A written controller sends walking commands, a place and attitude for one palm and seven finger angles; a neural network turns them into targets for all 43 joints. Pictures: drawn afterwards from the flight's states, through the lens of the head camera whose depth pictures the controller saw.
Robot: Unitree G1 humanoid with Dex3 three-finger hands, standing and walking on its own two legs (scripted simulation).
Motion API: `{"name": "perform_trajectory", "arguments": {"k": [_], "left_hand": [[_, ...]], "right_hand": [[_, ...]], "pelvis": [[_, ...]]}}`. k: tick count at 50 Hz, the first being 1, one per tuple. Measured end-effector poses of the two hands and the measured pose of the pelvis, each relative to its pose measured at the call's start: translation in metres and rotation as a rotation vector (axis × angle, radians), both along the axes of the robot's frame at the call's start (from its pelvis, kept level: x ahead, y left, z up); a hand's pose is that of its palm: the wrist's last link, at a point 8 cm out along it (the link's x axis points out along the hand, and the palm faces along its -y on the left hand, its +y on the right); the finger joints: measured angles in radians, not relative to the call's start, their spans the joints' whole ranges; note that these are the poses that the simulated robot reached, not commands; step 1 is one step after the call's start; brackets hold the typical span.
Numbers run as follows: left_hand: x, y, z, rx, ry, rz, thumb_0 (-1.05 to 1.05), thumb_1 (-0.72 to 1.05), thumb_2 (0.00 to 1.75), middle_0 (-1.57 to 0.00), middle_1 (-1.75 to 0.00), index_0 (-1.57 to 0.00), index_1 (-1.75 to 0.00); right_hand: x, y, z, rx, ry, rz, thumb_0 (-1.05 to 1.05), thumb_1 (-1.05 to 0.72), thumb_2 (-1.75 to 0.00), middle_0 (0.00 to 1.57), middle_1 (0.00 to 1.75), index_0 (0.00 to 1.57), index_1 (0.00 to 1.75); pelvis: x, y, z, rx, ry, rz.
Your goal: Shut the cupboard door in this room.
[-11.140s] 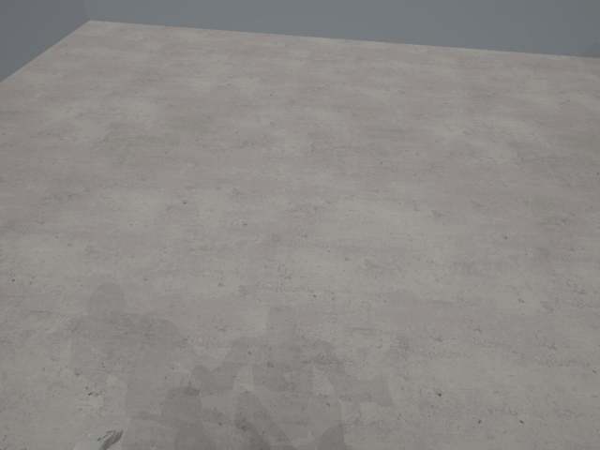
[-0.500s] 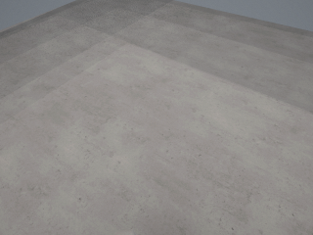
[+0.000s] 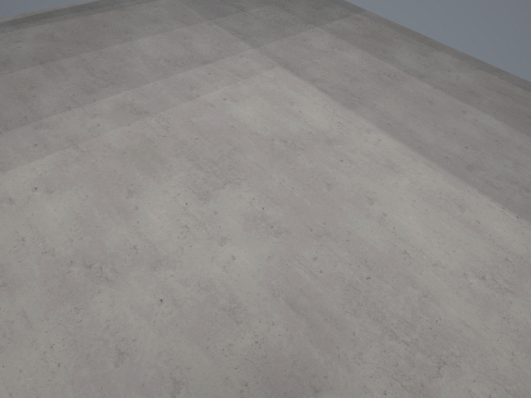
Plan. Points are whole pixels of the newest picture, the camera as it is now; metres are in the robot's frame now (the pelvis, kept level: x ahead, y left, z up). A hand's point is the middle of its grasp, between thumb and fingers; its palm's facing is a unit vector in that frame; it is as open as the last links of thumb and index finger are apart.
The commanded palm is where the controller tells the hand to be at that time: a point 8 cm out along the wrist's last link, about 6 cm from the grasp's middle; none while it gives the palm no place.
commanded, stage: turn or walk to find it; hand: left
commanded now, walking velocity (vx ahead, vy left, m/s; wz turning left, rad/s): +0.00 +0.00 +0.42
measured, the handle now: out of the picture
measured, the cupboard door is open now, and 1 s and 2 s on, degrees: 75 75 75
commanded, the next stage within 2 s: none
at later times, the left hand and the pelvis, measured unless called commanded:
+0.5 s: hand out of the picture +0.00 +0.14 -0.16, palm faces +0.24 -0.94 -0.26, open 7.4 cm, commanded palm none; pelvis -0.03 -0.05 +0.00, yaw +14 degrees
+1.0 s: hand out of the picture -0.10 +0.23 -0.17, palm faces +0.45 -0.86 -0.24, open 7.4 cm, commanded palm none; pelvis -0.08 +0.00 +0.00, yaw +25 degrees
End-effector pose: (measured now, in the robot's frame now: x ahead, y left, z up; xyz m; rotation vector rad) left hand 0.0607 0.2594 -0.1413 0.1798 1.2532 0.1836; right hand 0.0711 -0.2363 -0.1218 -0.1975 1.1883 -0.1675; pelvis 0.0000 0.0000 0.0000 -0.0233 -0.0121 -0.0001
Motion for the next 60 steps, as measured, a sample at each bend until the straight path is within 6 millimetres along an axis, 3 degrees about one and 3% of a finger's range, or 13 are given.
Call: {"name": "perform_trajectory", "arguments": {"k": [7,11,17,23,29,35,39,44,49,54,60], "left_hand": [[0.023,-0.024,0.012,0.016,-0.096,-0.007,0.00,0.91,0.89,-0.20,-0.30,-0.19,-0.30],[0.023,-0.044,0.016,0.038,-0.147,-0.002,0.00,0.91,0.89,-0.20,-0.30,-0.19,-0.30],[-0.017,-0.066,0.024,0.052,-0.128,0.063,0.00,0.91,0.89,-0.20,-0.30,-0.20,-0.30],[-0.065,-0.073,0.021,0.038,-0.065,0.160,0.00,0.91,0.89,-0.20,-0.30,-0.20,-0.30],[-0.119,-0.067,0.007,0.009,0.005,0.258,0.00,0.91,0.89,-0.21,-0.30,-0.20,-0.30],[-0.181,-0.041,-0.021,-0.030,0.083,0.363,0.00,0.91,0.89,-0.21,-0.30,-0.20,-0.30],[-0.208,-0.023,-0.026,-0.039,0.141,0.404,0.00,0.91,0.89,-0.20,-0.30,-0.20,-0.30],[-0.208,-0.005,-0.013,-0.034,0.092,0.430,0.01,0.91,0.89,-0.20,-0.30,-0.19,-0.30],[-0.196,0.006,-0.002,-0.006,0.014,0.437,0.01,0.91,0.89,-0.20,-0.30,-0.19,-0.30],[-0.180,0.005,0.005,0.020,-0.036,0.435,0.00,0.91,0.89,-0.20,-0.30,-0.19,-0.30],[-0.157,-0.013,0.015,0.048,-0.100,0.426,0.00,0.91,0.89,-0.20,-0.30,-0.19,-0.30]], "right_hand": [[-0.033,-0.018,-0.017,0.029,0.083,-0.005,0.01,-0.90,-0.90,0.20,0.30,0.20,0.30],[-0.050,-0.039,-0.034,0.051,0.131,-0.002,0.01,-0.90,-0.90,0.20,0.30,0.20,0.30],[-0.053,-0.065,-0.039,0.053,0.178,0.039,0.01,-0.91,-0.90,0.20,0.30,0.20,0.30],[-0.042,-0.074,-0.033,0.030,0.194,0.110,0.01,-0.91,-0.90,0.20,0.30,0.20,0.30],[-0.014,-0.056,-0.026,-0.006,0.178,0.209,0.01,-0.91,-0.90,0.20,0.30,0.19,0.30],[0.032,-0.006,-0.018,-0.042,0.049,0.335,0.01,-0.91,-0.90,0.20,0.30,0.19,0.30],[0.045,0.028,-0.003,-0.038,-0.034,0.390,0.01,-0.91,-0.90,0.20,0.30,0.20,0.30],[0.043,0.052,0.008,-0.031,-0.050,0.432,0.00,-0.91,-0.90,0.20,0.30,0.20,0.30],[0.030,0.059,0.006,-0.010,-0.025,0.447,0.00,-0.90,-0.90,0.20,0.30,0.20,0.30],[0.009,0.047,-0.004,0.006,0.027,0.436,0.00,-0.90,-0.90,0.20,0.30,0.20,0.30],[-0.017,0.013,-0.021,0.013,0.121,0.422,0.01,-0.90,-0.90,0.20,0.30,0.20,0.30]], "pelvis": [[-0.011,-0.017,-0.004,0.015,0.006,0.055],[-0.017,-0.037,-0.011,0.038,0.017,0.088],[-0.025,-0.053,-0.008,0.047,-0.001,0.161],[-0.029,-0.057,-0.004,0.049,-0.003,0.227],[-0.037,-0.046,-0.006,0.041,0.003,0.284],[-0.052,-0.020,-0.019,0.014,0.002,0.342],[-0.060,-0.007,-0.015,0.013,-0.007,0.349],[-0.068,0.003,-0.003,-0.012,-0.007,0.390],[-0.075,0.004,0.001,-0.006,-0.002,0.422],[-0.078,-0.003,0.000,0.004,0.006,0.457],[-0.079,-0.025,-0.004,0.015,0.016,0.505]]}}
